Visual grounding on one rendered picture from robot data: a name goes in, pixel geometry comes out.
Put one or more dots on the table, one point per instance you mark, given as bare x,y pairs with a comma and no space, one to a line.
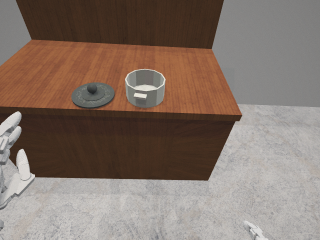
76,42

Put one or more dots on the robot left hand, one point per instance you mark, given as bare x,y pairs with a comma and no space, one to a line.
18,183

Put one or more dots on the lid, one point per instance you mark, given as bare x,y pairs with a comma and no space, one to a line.
84,99

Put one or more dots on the knob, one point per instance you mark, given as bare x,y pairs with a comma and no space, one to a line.
92,88

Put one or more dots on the pot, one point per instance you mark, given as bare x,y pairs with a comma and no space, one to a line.
145,88

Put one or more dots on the robot right hand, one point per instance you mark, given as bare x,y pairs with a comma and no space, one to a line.
255,232

